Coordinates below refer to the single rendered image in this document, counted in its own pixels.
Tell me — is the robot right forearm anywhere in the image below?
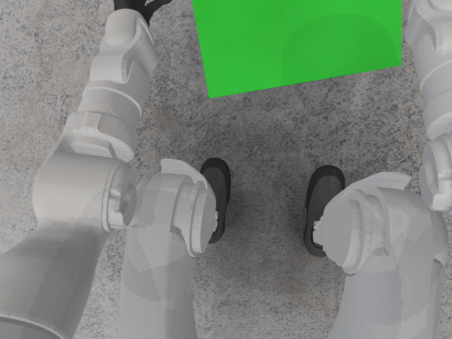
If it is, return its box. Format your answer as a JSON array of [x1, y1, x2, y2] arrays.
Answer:
[[404, 0, 452, 140]]

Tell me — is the right robot shin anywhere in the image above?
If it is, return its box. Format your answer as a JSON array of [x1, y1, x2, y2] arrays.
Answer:
[[313, 172, 449, 266]]

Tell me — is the robot left thigh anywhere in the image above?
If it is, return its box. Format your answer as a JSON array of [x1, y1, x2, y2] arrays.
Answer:
[[117, 172, 213, 339]]

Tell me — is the left robot upper arm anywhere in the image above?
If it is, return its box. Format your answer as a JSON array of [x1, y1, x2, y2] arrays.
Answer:
[[0, 151, 137, 339]]

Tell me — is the left robot hand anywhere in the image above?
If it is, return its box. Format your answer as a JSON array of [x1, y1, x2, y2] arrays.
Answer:
[[113, 0, 172, 27]]

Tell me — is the right robot upper arm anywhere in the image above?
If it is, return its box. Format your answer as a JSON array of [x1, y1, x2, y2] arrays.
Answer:
[[419, 133, 452, 220]]

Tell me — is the robot left forearm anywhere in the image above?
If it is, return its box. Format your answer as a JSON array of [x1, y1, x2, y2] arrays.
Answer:
[[32, 8, 159, 217]]

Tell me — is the carton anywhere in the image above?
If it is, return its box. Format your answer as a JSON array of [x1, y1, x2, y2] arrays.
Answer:
[[192, 0, 402, 98]]

